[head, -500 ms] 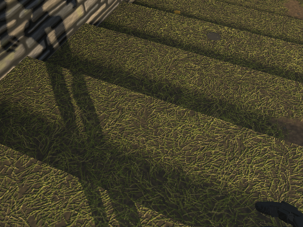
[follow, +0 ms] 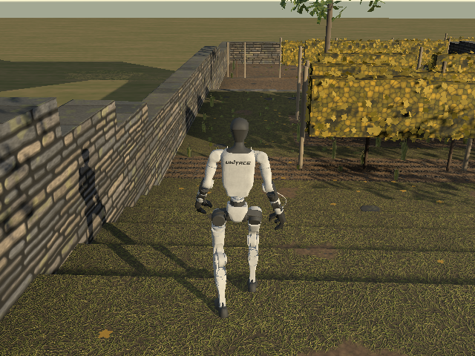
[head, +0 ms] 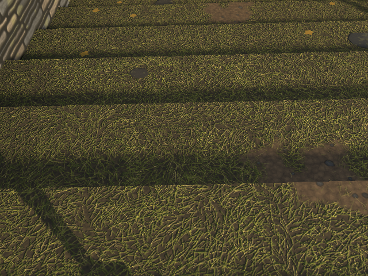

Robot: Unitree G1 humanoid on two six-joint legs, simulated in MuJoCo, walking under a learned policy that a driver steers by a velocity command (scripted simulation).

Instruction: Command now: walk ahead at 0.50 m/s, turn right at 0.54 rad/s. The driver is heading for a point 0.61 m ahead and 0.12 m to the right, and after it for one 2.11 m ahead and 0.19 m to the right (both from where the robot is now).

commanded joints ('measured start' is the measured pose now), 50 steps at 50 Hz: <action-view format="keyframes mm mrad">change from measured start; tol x32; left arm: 1 177 141 64 -47 -12 4 0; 33 636 -33 -23 101 -58 -52 58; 50 -195 17 -11 -118 2 -105 22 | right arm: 1 -38 -194 -42 -42 17 19 -18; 25 -455 -64 17 -282 -17 -66 107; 32 218 -134 -11 -39 -25 -58 81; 39 -115 -54 28 -43 -5 -49 44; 50 203 -97 6 58 31 31 -20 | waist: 1 160 112 -28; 3 55 -319 -134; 28 144 -92 29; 33 49 471 -319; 50 1 76 10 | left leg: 1 -100 232 -45 329 1132 110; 3 -715 -45 -142 1005 -165 7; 19 -624 -19 -338 228 884 28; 25 -669 -11 -390 88 790 33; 30 -190 90 -365 -232 1036 2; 33 547 307 -615 316 1367 55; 36 123 393 -978 -105 213 317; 40 -436 118 -549 -159 599 206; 50 -114 158 -614 -87 644 198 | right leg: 1 301 109 -105 -186 -159 -70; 4 807 -256 856 -512 -1 -382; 13 390 -101 350 -433 412 -238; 25 340 -1 482 -122 -161 -117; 30 372 119 365 414 -137 -9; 33 -405 161 322 1224 -702 80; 42 -22 -8 90 48 136 112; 50 83 73 89 -349 131 60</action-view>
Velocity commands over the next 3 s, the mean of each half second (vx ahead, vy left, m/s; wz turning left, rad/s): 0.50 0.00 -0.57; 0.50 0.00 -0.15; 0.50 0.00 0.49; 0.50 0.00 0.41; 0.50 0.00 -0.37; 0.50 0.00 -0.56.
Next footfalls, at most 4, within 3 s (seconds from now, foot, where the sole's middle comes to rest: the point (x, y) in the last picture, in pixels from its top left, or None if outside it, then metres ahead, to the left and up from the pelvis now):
0.02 right None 0.13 -0.10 -0.76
0.62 left None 0.55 0.08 -0.93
1.06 right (231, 233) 0.73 -0.19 -0.93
1.48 left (171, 203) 0.89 0.06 -0.93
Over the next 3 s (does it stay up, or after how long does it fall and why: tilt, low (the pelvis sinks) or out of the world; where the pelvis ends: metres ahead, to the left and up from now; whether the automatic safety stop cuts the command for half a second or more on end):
stays up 1.61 -0.15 -0.35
